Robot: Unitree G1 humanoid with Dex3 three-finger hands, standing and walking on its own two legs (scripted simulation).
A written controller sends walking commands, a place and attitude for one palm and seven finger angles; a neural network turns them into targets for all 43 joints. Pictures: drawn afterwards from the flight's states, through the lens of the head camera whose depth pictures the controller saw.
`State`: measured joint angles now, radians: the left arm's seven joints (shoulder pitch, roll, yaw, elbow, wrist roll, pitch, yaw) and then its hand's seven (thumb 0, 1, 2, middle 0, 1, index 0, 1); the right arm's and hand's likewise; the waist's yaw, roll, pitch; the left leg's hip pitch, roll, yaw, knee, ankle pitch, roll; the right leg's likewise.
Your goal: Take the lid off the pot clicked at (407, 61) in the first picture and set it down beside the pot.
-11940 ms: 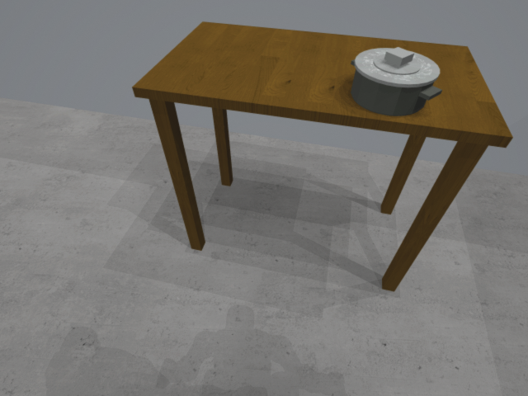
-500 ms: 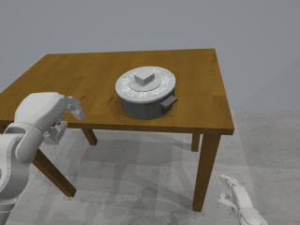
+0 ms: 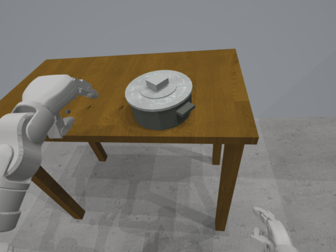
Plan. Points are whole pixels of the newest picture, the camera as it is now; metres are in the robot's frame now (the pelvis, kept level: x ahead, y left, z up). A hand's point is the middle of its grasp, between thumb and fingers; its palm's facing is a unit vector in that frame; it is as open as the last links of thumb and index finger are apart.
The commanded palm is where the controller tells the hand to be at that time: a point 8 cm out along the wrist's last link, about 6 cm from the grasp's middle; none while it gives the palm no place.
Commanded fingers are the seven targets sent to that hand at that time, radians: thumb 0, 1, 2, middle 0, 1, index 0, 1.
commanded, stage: reach forward and open the fingers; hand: left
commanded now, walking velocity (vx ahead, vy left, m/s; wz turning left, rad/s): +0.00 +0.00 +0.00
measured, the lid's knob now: (157, 81) +0.53 +0.09 +0.16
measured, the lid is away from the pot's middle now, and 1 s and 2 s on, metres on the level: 0.00 0.00 0.00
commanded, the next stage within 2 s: move the open hand above the knob in 0.40 s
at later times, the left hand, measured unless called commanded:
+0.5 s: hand (67, 102) +0.35 +0.25 +0.23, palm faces +0.02 +0.00 -1.00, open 9.5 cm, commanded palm +0.29 +0.24 +0.29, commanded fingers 0.00 -0.34 1.73 -0.91 -0.08 -0.91 -0.08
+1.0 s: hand (100, 94) +0.38 +0.19 +0.23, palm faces +0.01 -0.01 -1.00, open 9.5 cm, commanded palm +0.34 +0.19 +0.29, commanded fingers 0.00 -0.34 1.73 -0.91 -0.08 -0.91 -0.08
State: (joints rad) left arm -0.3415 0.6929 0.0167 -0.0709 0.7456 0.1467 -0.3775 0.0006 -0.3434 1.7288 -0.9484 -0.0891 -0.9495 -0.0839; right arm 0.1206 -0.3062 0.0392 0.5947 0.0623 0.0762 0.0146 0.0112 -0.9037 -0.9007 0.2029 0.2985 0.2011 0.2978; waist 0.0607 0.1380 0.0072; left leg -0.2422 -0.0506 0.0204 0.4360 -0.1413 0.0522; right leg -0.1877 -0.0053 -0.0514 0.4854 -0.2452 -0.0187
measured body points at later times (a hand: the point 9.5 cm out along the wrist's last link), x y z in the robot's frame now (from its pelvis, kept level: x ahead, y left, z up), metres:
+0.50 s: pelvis +0.02 +0.00 +0.00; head +0.01 -0.05 +0.45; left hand +0.34 +0.25 +0.29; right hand +0.25 -0.21 -0.09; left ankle +0.06 +0.09 -0.74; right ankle +0.01 -0.11 -0.74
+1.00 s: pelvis +0.02 +0.00 +0.00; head +0.02 -0.05 +0.44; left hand +0.37 +0.18 +0.28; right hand +0.24 -0.20 -0.10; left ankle +0.06 +0.09 -0.74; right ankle +0.01 -0.11 -0.74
